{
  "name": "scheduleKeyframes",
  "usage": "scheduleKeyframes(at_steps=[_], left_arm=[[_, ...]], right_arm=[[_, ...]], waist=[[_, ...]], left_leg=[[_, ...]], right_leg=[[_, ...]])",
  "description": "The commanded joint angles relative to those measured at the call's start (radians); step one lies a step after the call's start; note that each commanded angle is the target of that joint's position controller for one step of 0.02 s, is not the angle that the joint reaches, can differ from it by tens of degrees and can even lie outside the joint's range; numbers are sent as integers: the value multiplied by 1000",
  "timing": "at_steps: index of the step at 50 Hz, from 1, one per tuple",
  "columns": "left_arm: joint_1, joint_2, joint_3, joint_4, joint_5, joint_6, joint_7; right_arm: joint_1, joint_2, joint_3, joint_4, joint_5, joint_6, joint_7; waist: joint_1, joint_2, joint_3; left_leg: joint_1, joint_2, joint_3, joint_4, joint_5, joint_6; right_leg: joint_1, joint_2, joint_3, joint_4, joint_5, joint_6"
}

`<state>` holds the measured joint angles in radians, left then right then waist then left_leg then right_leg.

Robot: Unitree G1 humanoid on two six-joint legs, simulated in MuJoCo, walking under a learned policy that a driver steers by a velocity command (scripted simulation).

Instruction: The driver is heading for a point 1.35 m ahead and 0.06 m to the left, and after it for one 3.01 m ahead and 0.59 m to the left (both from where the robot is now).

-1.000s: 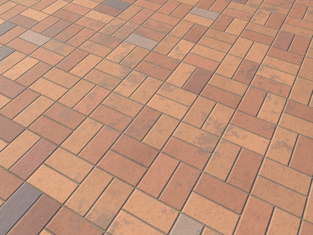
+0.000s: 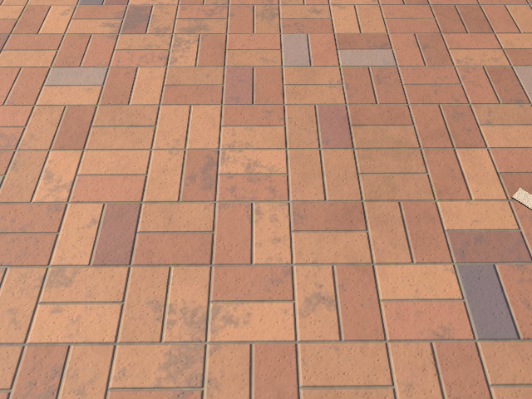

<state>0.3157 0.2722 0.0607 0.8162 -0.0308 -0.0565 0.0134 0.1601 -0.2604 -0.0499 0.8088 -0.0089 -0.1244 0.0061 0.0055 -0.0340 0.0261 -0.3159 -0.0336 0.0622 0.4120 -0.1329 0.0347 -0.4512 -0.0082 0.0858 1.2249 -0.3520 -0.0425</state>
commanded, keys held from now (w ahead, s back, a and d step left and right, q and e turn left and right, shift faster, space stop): w+e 0.18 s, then w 0.22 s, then w+q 0.60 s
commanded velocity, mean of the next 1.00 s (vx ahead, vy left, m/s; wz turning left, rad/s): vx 0.50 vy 0.00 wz -0.02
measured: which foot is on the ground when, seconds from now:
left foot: down 0.00-0.38, up 0.40-0.92, down 0.94-1.00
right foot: up 0.00-0.36, down 0.38-0.96, up 0.98-1.00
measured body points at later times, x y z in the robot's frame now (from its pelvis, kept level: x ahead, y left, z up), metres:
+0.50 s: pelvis +0.26 -0.09 -0.01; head +0.30 -0.11 +0.44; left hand +0.47 +0.13 -0.10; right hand +0.27 -0.37 -0.14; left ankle +0.17 +0.08 -0.64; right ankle +0.30 -0.18 -0.74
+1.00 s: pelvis +0.54 -0.07 -0.02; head +0.59 -0.07 +0.42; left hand +0.58 +0.21 -0.15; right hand +0.74 -0.32 -0.12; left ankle +0.63 +0.00 -0.74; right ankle +0.34 -0.21 -0.66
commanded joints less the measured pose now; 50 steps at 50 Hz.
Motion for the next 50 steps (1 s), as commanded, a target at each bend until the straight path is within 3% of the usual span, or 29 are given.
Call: scheduleKeyframes(at_steps=[1,5,9,12,14,16,17,18,19,20,21,22,23,24,25,26,28,30,33,36,41,42,44,45,46,47,48,49,50], left_arm=[[28,29,12,-83,-4,5,-6],[-60,30,8,-146,9,14,-8],[-181,25,0,-190,7,-1,-36],[-281,10,-11,-232,7,-4,-52],[-318,21,-10,-260,6,-4,-60],[-306,49,0,-273,11,-6,-64],[-236,75,15,-260,16,-7,-63],[-79,119,43,-212,17,-7,-58],[101,197,76,-168,17,-1,-42],[146,322,95,-158,21,0,-34],[181,231,69,-169,24,-9,-34],[129,179,50,-160,34,-18,-38],[58,148,41,-163,30,-23,-39],[-9,112,31,-165,31,-27,-43],[-50,78,22,-167,36,-35,-44],[-65,73,23,-161,38,-44,-45],[-69,82,28,-137,39,-66,-42],[-53,90,34,-113,48,-73,-31],[-39,94,34,-88,48,-70,-16],[-24,113,38,-67,42,-67,-5],[44,139,48,-16,25,-38,4],[41,145,50,-13,22,-29,6],[13,173,56,-20,20,-15,14],[1,189,59,-24,18,-6,20],[-17,199,59,-28,16,2,24],[-24,195,54,-38,14,-2,28],[63,65,15,-80,50,-23,15],[52,54,-5,-105,31,-69,-3],[-79,127,15,-132,-7,-95,-16]], right_arm=[[31,-83,-23,-22,0,-14,4],[53,-136,-42,5,5,-18,4],[71,-165,-45,13,7,-2,-2],[140,-183,-45,38,22,12,1],[168,-200,-48,57,34,26,3],[168,-220,-51,67,42,40,2],[155,-231,-52,69,43,47,-1],[150,-220,-45,70,40,54,-5],[155,-181,-27,51,21,50,-10],[258,-45,18,8,-3,28,2],[220,-118,5,36,35,-3,13],[126,-168,-13,3,74,-10,17],[84,-151,-7,-8,67,-9,13],[66,-143,-11,-3,46,-1,8],[93,-141,-17,7,41,16,8],[124,-123,-17,18,43,33,8],[138,-90,-15,23,43,60,5],[97,-81,-17,10,40,69,0],[41,-71,-19,-8,34,65,6],[-54,-48,-9,-40,27,60,23],[-180,-35,1,-121,27,57,55],[-187,-38,0,-136,29,57,62],[-150,-62,-13,-152,32,60,70],[-87,-86,-26,-147,34,64,69],[42,-129,-50,-121,37,66,64],[203,-197,-85,-86,34,70,47],[270,-312,-111,-76,31,74,26],[277,-299,-97,-103,27,61,32],[267,-226,-80,-100,19,56,33]], waist=[[0,109,-41],[-5,77,-8],[-46,74,9],[-86,69,36],[-87,78,57],[-55,103,42],[-2,118,-6],[81,107,-96],[153,47,-209],[69,-233,-328],[122,-153,-450],[121,-102,-298],[85,-49,-211],[50,-12,-150],[12,-30,-126],[-9,-37,-116],[-30,-21,-76],[-23,-10,-32],[-8,-15,-2],[30,-12,34],[77,-6,78],[70,-13,74],[31,-50,22],[-8,-73,-28],[-84,-71,-99],[-168,-29,-184],[-105,233,-281],[-96,237,-450],[-143,143,-352]], left_leg=[[159,283,-254,-259,38,170],[176,305,-134,-294,163,192],[215,273,5,-275,213,153],[254,286,27,-264,172,143],[315,316,23,-243,181,136],[369,336,34,-167,358,122],[371,325,60,-62,533,105],[320,286,106,128,658,78],[108,242,128,401,485,33],[-319,69,100,799,-288,-34],[-408,46,-122,960,-450,-20],[-488,93,-133,987,-379,-4],[-466,141,-126,923,-290,3],[-421,173,-127,857,-230,0],[-355,196,-143,819,-183,-1],[-309,196,-149,801,-151,-5],[-308,186,-163,761,-102,-18],[-372,171,-192,694,-18,-29],[-414,146,-195,532,147,-32],[-397,134,-129,369,259,-24],[-467,121,-55,247,157,16],[-459,111,-35,235,109,29],[-346,53,32,229,8,67],[-247,12,62,238,-43,89],[-70,-31,75,201,-34,120],[213,-27,2,141,25,164],[590,240,-456,131,34,309],[758,383,-927,-59,-107,443],[706,350,-801,-103,-102,369]], right_leg=[[-182,-121,29,-7,61,3],[-280,-142,31,-141,183,19],[-257,-125,-29,-374,381,13],[-217,-97,-77,-506,370,-1],[-218,-80,-93,-563,289,-22],[-158,-42,-127,-611,183,-54],[-40,-4,-156,-649,174,-75],[187,48,-186,-702,231,-101],[501,-34,-52,-669,284,-143],[833,-322,488,-758,148,-313],[860,-404,699,-892,137,-351],[760,-370,511,-889,237,-293],[613,-327,358,-889,329,-253],[485,-288,258,-916,385,-227],[400,-259,186,-955,399,-208],[348,-251,150,-997,386,-206],[298,-247,68,-1054,429,-208],[302,-240,-5,-1082,454,-193],[340,-217,-106,-1096,455,-157],[362,-215,-179,-1112,438,-131],[538,-272,-229,-1040,532,-114],[563,-281,-240,-1008,600,-106],[581,-279,-272,-894,922,-81],[579,-273,-284,-791,1090,-68],[535,-249,-301,-615,1158,-47],[369,-206,-310,-364,1002,-8],[-56,-64,-282,22,174,57],[-272,75,-36,223,-256,62],[-373,10,39,236,-175,36]])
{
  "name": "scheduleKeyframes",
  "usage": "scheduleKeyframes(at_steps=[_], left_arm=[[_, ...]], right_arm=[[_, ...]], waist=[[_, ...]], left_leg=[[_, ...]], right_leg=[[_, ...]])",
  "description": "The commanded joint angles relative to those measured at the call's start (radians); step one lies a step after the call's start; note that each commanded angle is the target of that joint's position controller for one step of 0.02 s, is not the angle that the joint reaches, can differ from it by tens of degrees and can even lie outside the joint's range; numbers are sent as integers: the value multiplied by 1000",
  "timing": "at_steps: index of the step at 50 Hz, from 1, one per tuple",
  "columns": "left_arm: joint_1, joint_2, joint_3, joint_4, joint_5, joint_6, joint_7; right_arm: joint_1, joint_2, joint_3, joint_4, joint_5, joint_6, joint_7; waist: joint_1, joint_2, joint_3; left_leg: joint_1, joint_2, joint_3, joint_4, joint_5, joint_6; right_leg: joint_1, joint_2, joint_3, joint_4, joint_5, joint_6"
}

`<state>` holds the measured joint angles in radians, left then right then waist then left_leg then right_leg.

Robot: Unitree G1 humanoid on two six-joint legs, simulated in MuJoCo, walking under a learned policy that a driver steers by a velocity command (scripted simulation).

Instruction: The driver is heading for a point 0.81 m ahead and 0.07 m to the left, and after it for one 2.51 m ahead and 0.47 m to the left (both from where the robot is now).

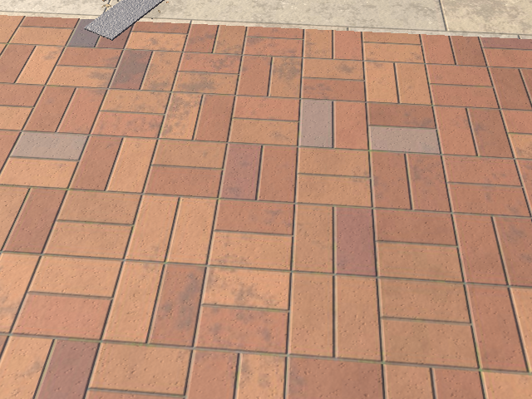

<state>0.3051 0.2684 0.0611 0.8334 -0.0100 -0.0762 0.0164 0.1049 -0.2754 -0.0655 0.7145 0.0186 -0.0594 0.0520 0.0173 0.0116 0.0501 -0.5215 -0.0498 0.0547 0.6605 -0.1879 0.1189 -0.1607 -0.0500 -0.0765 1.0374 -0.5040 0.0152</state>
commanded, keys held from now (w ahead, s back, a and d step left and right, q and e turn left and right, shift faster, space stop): w+q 0.30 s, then q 0.10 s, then no key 0.60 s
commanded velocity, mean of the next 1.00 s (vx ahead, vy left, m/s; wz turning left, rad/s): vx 0.26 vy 0.00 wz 0.35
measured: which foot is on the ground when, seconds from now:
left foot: down 0.00-0.42, up 0.44-0.76, down 0.78-1.00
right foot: up 0.00-0.40, down 0.42-1.00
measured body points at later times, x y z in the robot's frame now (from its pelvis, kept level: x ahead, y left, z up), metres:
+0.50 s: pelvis +0.27 -0.03 +0.01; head +0.31 -0.02 +0.46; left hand +0.41 +0.27 -0.06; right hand +0.43 -0.28 -0.10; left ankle +0.11 +0.06 -0.64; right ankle +0.40 -0.11 -0.71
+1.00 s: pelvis +0.34 +0.01 +0.02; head +0.34 +0.02 +0.47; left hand +0.35 +0.28 -0.11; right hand +0.57 -0.16 -0.08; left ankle +0.30 +0.12 -0.71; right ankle +0.40 -0.11 -0.71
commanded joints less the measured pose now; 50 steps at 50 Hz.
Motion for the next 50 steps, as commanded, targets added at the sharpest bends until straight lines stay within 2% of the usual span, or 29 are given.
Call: scheduleKeyframes(at_steps=[1,2,3,4,6,9,12,15,17,19,20,21,22,23,24,25,26,28,30,33,36,38,39,40,41,42,44,46,50], left_arm=[[-109,128,10,-166,-32,-85,-19],[-113,123,12,-156,-8,-85,-10],[-100,136,23,-154,12,-74,-4],[-81,135,27,-155,17,-59,-5],[-66,108,22,-160,26,-36,-3],[-163,78,10,-194,30,-25,2],[-277,54,-3,-217,21,-33,-8],[-348,77,2,-240,5,-46,-25],[-345,109,16,-246,12,-56,-32],[-270,129,30,-231,18,-67,-33],[-198,145,38,-218,29,-72,-29],[-74,205,50,-212,53,-74,-21],[-12,246,55,-195,67,-57,-21],[4,206,53,-187,27,-42,-27],[-45,133,33,-212,22,-30,-21],[-100,96,15,-215,26,-16,-19],[-134,78,4,-211,28,-8,-21],[-178,82,0,-189,37,-3,-25],[-211,96,4,-174,38,-2,-28],[-207,125,11,-147,22,10,-25],[-205,130,6,-132,9,29,-25],[-186,91,-11,-114,6,35,-27],[-158,59,-25,-104,20,32,-30],[-94,45,-28,-100,38,28,-35],[-92,26,-34,-92,39,32,-29],[-127,58,-27,-88,39,38,-24],[-136,80,-19,-70,35,46,-15],[-123,80,-19,-59,33,45,-15],[-125,64,-21,-31,24,39,-16]], right_arm=[[261,-172,-54,-11,0,-14,-14],[184,-139,-43,-29,5,-14,-15],[134,-109,-33,-48,-2,-13,-18],[114,-101,-30,-63,-10,-12,-22],[118,-122,-36,-65,-8,-17,-30],[160,-154,-44,-53,-2,-15,-50],[201,-155,-44,-44,7,-3,-61],[245,-162,-45,-31,10,7,-64],[252,-157,-46,-28,9,20,-72],[217,-152,-47,-45,6,33,-80],[185,-130,-41,-65,6,34,-81],[166,-76,-20,-100,-11,28,-81],[380,-9,0,-92,-11,21,-77],[436,-117,-12,-69,1,20,-72],[325,-171,-29,-68,8,34,-75],[235,-172,-30,-86,0,49,-80],[189,-158,-30,-99,-9,61,-83],[214,-88,-14,-96,-6,79,-79],[227,-41,2,-89,-13,81,-80],[196,-48,6,-86,-20,82,-77],[157,-64,0,-94,-20,93,-71],[136,-65,-1,-99,-34,94,-68],[126,-95,-4,-118,-48,92,-73],[81,-161,-14,-138,-49,93,-81],[59,-100,-1,-122,-48,89,-74],[30,-57,10,-131,-49,81,-67],[39,-60,11,-124,-50,66,-62],[74,-67,8,-113,-40,55,-65],[86,-54,10,-114,-36,54,-72]], waist=[[-120,44,-250],[-68,-28,-170],[-30,-19,-134],[-4,0,-123],[11,14,-110],[-15,31,-77],[-66,72,-73],[-96,91,-70],[-83,103,-67],[-36,133,-97],[9,124,-144],[58,28,-288],[-22,-278,-442],[-14,-281,-481],[23,-176,-348],[22,-99,-261],[10,-81,-194],[-44,-119,-142],[-61,-148,-162],[-44,-160,-223],[-40,-146,-201],[-48,-127,-152],[-36,-69,-149],[35,83,-128],[39,170,-134],[24,142,-78],[11,114,-36],[5,73,-45],[-4,31,-79]], left_leg=[[759,326,-643,-352,18,241],[595,280,-531,-358,112,206],[475,247,-460,-379,200,191],[403,224,-430,-404,234,189],[321,202,-374,-425,328,195],[261,157,-305,-427,348,164],[254,116,-285,-397,236,115],[300,147,-360,-357,153,103],[363,156,-417,-270,220,78],[399,140,-454,-160,317,36],[372,89,-428,-54,358,-4],[263,34,-356,194,199,-54],[-40,-114,-263,517,-519,-124],[-139,-39,-275,677,-510,-145],[-187,-6,-255,731,-426,-167],[-184,21,-216,702,-366,-177],[-160,44,-205,657,-340,-182],[-21,66,-164,491,-309,-180],[90,63,-116,315,-273,-188],[198,70,-98,131,-133,-181],[291,61,-77,-38,-40,-151],[390,59,-81,-205,44,-109],[451,143,-181,-237,125,-75],[418,232,-274,-244,137,-20],[254,230,-278,-293,-90,7],[195,178,-249,-305,-196,-22],[187,132,-203,-274,-150,-70],[224,125,-190,-233,-47,-78],[273,115,-175,-187,81,-72]], right_leg=[[-670,8,185,340,70,-39],[-613,-33,173,250,126,-35],[-538,-59,170,184,162,-25],[-485,-70,170,152,183,-15],[-455,-68,147,75,215,16],[-463,-41,123,-120,365,50],[-401,12,116,-363,541,52],[-363,45,128,-477,568,46],[-343,68,141,-544,518,23],[-251,81,134,-599,501,-15],[-119,53,130,-646,601,-46],[136,-120,259,-581,856,-117],[477,-400,614,-537,1125,-323],[467,-437,774,-580,881,-360],[362,-364,627,-603,785,-313],[239,-302,496,-617,780,-273],[126,-254,418,-634,816,-261],[-53,-180,291,-686,850,-234],[-109,-158,215,-703,950,-248],[-85,-176,198,-697,924,-259],[-115,-173,207,-696,611,-236],[-185,-124,200,-684,330,-162],[-238,-86,181,-645,206,-97],[-265,10,91,-577,106,-38],[-121,22,57,-572,171,-8],[-88,22,60,-569,232,4],[-97,16,64,-572,271,-4],[-102,8,75,-579,300,-13],[-88,3,75,-566,354,-13]])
